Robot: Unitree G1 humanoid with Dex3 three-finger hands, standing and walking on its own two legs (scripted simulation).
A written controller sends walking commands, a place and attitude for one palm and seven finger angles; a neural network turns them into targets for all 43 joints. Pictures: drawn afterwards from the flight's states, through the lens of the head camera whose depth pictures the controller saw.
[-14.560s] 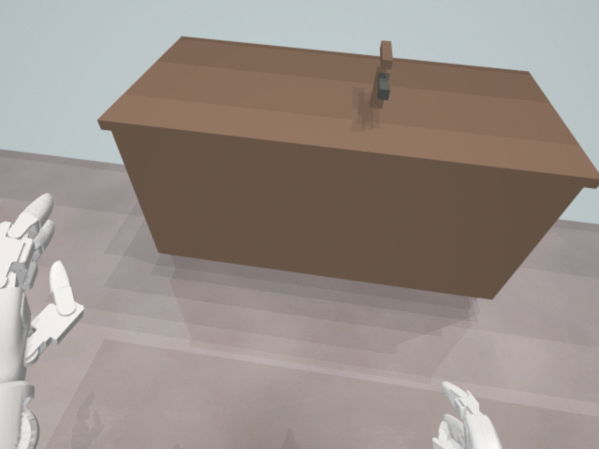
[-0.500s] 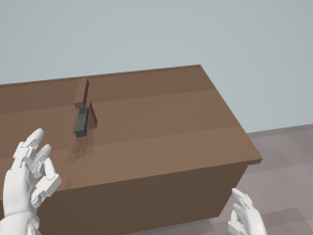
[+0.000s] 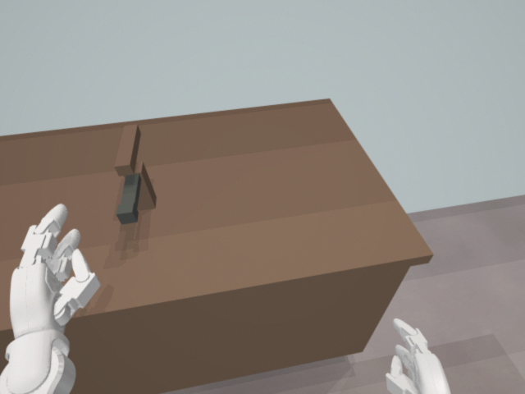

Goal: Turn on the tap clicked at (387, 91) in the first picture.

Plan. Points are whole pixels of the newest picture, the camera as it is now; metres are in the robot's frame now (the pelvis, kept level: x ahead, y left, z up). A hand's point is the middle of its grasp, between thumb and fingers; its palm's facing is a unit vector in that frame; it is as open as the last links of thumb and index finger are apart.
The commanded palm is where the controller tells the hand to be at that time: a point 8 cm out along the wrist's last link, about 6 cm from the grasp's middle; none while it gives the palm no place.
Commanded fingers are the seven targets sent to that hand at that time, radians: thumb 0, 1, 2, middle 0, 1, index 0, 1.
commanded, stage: reach beside the lever's end, fingers flat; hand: left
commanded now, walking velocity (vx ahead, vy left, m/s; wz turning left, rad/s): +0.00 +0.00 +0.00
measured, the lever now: (127, 213) +0.39 +0.30 +0.05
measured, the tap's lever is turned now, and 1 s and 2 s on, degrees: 0 0 0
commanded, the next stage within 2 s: push the lever round in 1.74 s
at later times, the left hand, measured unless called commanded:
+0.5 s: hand (98, 254) +0.27 +0.28 +0.10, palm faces +0.48 -0.87 -0.10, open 7.5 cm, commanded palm +0.23 +0.32 +0.09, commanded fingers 0.00 0.90 0.90 -0.18 -0.23 -0.18 -0.23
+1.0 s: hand (103, 233) +0.32 +0.31 +0.07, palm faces +0.48 -0.87 -0.09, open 7.7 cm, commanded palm +0.28 +0.34 +0.07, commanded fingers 0.00 0.90 0.90 -0.16 -0.17 -0.16 -0.17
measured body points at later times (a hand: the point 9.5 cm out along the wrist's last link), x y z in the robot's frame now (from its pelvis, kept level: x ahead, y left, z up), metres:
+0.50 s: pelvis +0.01 +0.01 +0.00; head +0.02 +0.00 +0.45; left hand +0.24 +0.32 +0.11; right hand +0.19 -0.22 -0.08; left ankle +0.05 +0.13 -0.72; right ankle +0.00 -0.08 -0.72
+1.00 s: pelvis +0.00 +0.03 -0.01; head +0.04 +0.03 +0.44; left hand +0.29 +0.35 +0.08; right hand +0.16 -0.22 -0.10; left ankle +0.05 +0.14 -0.72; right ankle +0.00 -0.08 -0.72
